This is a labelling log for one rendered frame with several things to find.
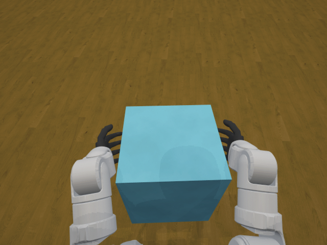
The left robot forearm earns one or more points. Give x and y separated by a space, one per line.
93 219

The robot left hand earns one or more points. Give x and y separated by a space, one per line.
103 140

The robot right hand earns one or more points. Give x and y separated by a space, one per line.
233 136

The right robot forearm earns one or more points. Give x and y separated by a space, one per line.
257 182

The robot right upper arm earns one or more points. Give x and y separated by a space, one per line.
252 240

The carton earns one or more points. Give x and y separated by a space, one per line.
172 166

